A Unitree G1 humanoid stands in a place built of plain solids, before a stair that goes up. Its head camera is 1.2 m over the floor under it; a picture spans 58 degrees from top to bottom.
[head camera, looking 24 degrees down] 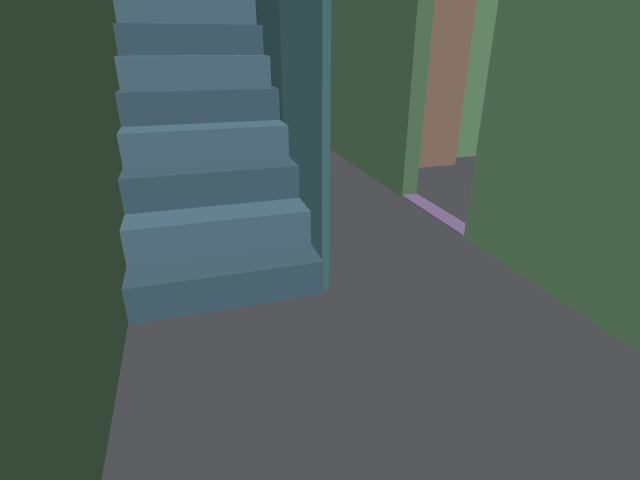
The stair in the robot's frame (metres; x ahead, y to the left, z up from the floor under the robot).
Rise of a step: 0.19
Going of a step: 0.24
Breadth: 0.97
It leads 17 degrees to the left of straight ahead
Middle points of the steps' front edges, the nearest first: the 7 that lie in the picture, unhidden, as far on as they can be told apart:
1.85 0.44 0.19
2.08 0.51 0.38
2.31 0.58 0.58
2.54 0.65 0.77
2.77 0.72 0.96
3.00 0.79 1.15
3.23 0.86 1.34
